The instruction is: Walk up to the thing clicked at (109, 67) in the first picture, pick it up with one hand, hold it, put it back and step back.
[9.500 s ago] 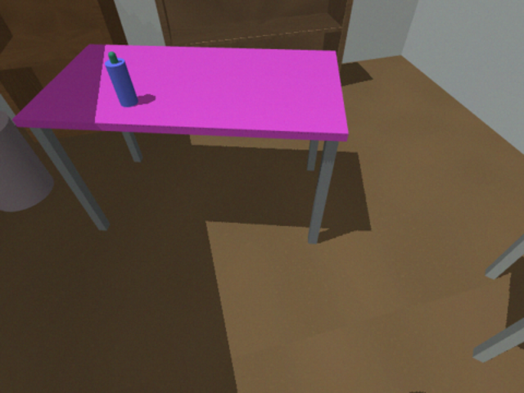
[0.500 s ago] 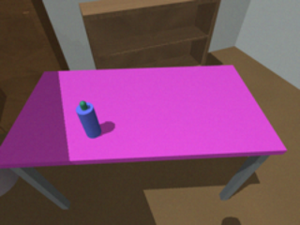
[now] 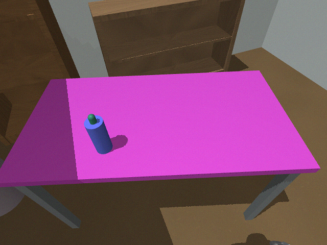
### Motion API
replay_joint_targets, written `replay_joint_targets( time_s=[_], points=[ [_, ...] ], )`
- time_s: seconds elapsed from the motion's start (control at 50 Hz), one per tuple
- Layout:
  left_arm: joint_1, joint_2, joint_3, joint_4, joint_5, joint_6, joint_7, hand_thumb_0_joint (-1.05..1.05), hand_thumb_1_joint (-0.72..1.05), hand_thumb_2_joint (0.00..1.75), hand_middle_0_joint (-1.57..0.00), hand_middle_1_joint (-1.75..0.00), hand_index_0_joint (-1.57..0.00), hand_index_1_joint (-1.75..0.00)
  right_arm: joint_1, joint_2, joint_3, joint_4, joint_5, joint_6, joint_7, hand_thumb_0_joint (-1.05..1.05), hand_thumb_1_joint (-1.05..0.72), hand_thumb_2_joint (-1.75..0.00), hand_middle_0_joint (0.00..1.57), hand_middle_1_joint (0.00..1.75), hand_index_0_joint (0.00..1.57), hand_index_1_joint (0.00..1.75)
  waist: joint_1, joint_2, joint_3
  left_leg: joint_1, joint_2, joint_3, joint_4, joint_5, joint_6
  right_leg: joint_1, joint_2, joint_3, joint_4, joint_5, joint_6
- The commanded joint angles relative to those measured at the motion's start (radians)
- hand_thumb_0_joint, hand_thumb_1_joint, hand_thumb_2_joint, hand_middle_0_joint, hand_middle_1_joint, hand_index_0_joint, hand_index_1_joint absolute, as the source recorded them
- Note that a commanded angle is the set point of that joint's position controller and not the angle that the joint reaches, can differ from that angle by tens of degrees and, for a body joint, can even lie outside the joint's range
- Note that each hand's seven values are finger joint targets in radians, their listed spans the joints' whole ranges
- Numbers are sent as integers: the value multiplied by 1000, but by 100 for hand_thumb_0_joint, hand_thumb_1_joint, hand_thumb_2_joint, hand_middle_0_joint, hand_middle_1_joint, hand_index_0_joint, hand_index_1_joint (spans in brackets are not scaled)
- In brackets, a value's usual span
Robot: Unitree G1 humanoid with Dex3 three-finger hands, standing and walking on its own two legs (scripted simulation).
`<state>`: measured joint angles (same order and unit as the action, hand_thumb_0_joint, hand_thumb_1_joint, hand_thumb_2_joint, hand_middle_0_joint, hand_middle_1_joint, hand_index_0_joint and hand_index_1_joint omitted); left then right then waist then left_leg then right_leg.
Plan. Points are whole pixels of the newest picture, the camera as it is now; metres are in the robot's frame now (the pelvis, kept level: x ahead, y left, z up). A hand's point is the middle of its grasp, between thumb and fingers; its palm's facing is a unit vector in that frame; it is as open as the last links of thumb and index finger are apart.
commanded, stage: walk up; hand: left
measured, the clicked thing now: (98, 132) +0.48 +0.24 -0.04
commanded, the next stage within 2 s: stand in 0.44 s
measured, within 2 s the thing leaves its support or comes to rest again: neither
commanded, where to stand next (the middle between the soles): +0.05 +0.02 m, yaw +1 degrees
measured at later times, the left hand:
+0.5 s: hand out of the picture +0.09 +0.25 -0.15, palm faces -0.01 -0.94 -0.35, open 7.4 cm
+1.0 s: hand out of the picture +0.08 +0.25 -0.16, palm faces -0.03 -0.94 -0.35, open 7.4 cm
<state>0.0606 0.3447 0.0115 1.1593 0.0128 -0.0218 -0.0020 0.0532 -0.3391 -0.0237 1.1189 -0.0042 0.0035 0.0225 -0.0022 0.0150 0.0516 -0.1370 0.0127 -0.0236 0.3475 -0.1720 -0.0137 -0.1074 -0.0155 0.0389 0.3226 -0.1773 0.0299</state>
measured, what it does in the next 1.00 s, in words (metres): stands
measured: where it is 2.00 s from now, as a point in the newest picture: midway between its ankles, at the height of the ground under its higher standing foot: outside the picture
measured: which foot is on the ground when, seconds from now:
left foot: down 0.00-1.00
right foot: down 0.00-1.00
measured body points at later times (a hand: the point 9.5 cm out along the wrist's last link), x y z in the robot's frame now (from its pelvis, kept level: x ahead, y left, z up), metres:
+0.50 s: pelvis +0.00 +0.00 +0.00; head +0.01 -0.01 +0.45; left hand +0.09 +0.30 -0.13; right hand +0.08 -0.30 -0.14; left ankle +0.01 +0.13 -0.75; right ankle +0.00 -0.14 -0.75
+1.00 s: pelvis +0.01 -0.01 +0.00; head +0.03 -0.01 +0.45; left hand +0.08 +0.29 -0.13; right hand +0.09 -0.31 -0.13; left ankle +0.01 +0.13 -0.75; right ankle +0.00 -0.14 -0.75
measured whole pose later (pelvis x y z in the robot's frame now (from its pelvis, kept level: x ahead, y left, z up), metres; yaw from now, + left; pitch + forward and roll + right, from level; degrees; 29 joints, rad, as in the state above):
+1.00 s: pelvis +0.01 -0.01 +0.00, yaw +0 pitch -1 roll +0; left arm 0.12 0.35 0.00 1.13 0.01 -0.01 0.00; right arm 0.10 -0.35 -0.01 1.13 -0.01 0.00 0.01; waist -0.01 0.00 0.05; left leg -0.12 0.02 -0.03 0.32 -0.18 -0.03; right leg -0.10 -0.01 0.03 0.32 -0.20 0.02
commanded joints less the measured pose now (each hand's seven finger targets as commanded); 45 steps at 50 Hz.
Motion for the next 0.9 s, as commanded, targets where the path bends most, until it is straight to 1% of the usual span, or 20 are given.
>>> replay_joint_targets(
  time_s=[0.0,0.16,0.2,0.22,0.3,0.32,0.36,0.4,0.42,0.46,0.48,0.54,0.56,0.6,0.64,0.66,0.7,0.8,0.82,0.88],
  points=[
    [-39,218,39,-61,-5,-21,14,0,90,90,-20,-30,-20,-30,-36,-213,-37,-57,3,-20,-16,0,-90,-90,20,30,20,30,-2,-19,-89,51,103,-65,-43,133,30,-13,-95,57,-50,130,-34],
    [-39,218,42,-73,-3,-17,14,0,90,90,-20,-30,-20,-30,-25,-217,-35,-51,1,-21,-18,0,-90,-90,20,30,20,30,-1,-5,-108,34,103,-70,-58,126,32,26,-97,50,-37,133,-36],
    [-35,216,42,-71,-3,-16,13,0,90,90,-20,-30,-20,-30,-23,-214,-35,-50,2,-21,-19,0,-90,-90,20,30,20,30,0,-4,-107,39,104,-72,-55,134,32,20,-96,47,-35,130,-37],
    [-45,216,42,-70,-2,-15,14,0,90,90,-20,-30,-20,-30,-19,-214,-36,-47,2,-21,-20,0,-90,-90,20,30,20,30,-5,-8,-99,27,102,-73,-58,125,31,21,-94,46,-35,126,-40],
    [-27,214,42,-69,-3,-14,14,0,90,90,-20,-30,-20,-30,-21,-213,-35,-48,1,-21,-20,0,-90,-90,20,30,20,30,0,-5,-91,37,100,-75,-55,131,33,9,-91,45,-38,124,-38],
    [-37,216,44,-71,-3,-15,14,0,90,90,-20,-30,-20,-30,-11,-210,-34,-48,2,-20,-20,0,-90,-90,20,30,20,30,-5,-6,-85,25,98,-75,-55,130,30,15,-93,45,-39,122,-38],
    [-43,215,43,-76,-2,-14,13,0,90,90,-20,-30,-20,-30,-8,-215,-33,-45,1,-20,-20,0,-90,-90,20,30,20,30,-6,-3,-84,15,96,-76,-59,110,32,20,-95,48,-40,121,-40],
    [-31,218,45,-75,-1,-14,14,0,90,90,-20,-30,-20,-30,-10,-216,-32,-49,1,-20,-20,0,-90,-90,20,30,20,30,-2,-2,-91,16,101,-77,-60,112,35,30,-95,43,-39,122,-38],
    [-13,220,39,-72,-6,-11,14,0,90,90,-20,-30,-20,-30,6,-219,-29,-45,-7,-25,-24,0,-90,-90,20,30,20,30,-5,-27,-81,23,111,-80,-80,99,29,5,-106,53,-36,93,-41],
    [-11,212,36,-74,-4,-10,13,0,90,90,-20,-30,-20,-30,0,-227,-30,-44,-7,-28,-25,0,-90,-90,20,30,20,30,-2,-9,-75,30,113,-82,-74,115,29,-7,-103,52,-41,90,-41],
    [-16,218,36,-76,-3,-11,14,0,90,90,-20,-30,-20,-30,3,-221,-29,-42,-8,-28,-24,0,-90,-90,20,30,20,30,-3,-29,-69,20,112,-82,-71,118,27,1,-106,52,-42,94,-44],
    [-7,219,35,-81,-6,-12,11,0,90,90,-20,-30,-20,-30,8,-230,-31,-44,-6,-31,-25,0,-90,-90,20,30,20,30,-5,-5,-94,41,112,-75,-67,143,28,6,-109,58,-36,123,-44],
    [-3,217,32,-81,-6,-13,10,0,90,90,-20,-30,-20,-30,5,-224,-28,-43,-6,-33,-24,0,-90,-90,20,30,20,30,-3,1,-78,32,109,-75,-72,141,24,0,-107,58,-40,122,-43],
    [-4,221,34,-83,-5,-11,10,0,90,90,-20,-30,-20,-30,8,-228,-29,-44,-6,-33,-25,0,-90,-90,20,30,20,30,-5,4,-84,32,112,-75,-76,109,25,-1,-106,57,-43,92,-44],
    [2,217,30,-85,-4,-12,11,0,90,90,-20,-30,-20,-30,3,-225,-28,-45,-4,-31,-23,0,-90,-90,20,30,20,30,-3,-10,-65,25,110,-78,-75,110,23,-11,-105,56,-49,87,-44],
    [5,219,29,-84,-5,-12,10,0,90,90,-20,-30,-20,-30,6,-227,-27,-43,-4,-31,-23,0,-90,-90,20,30,20,30,-4,-1,-62,24,107,-74,-79,72,25,-20,-106,63,-58,66,-42],
    [8,223,30,-84,-2,-11,9,0,90,90,-20,-30,-20,-30,10,-224,-27,-41,-6,-30,-23,0,-90,-90,20,30,20,30,-6,-12,-55,26,107,-75,-80,50,24,-33,-106,66,-58,38,-45],
    [18,221,28,-90,-3,-14,10,0,90,90,-20,-30,-20,-30,3,-227,-28,-47,-3,-30,-22,0,-90,-90,20,30,20,30,-2,-17,-94,52,112,-73,-61,132,28,-7,-106,57,-42,123,-47],
    [19,227,29,-90,-4,-15,11,0,90,90,-20,-30,-20,-30,11,-223,-27,-45,-3,-30,-22,0,-90,-90,20,30,20,30,-6,-25,-93,53,110,-71,-60,132,27,-9,-108,62,-46,130,-47],
    [22,224,28,-91,-6,-15,11,0,90,90,-20,-30,-20,-30,7,-232,-26,-45,-3,-32,-24,0,-90,-90,20,30,20,30,-4,0,-105,73,115,-66,-48,185,27,2,-110,60,-34,187,-47]
  ],
)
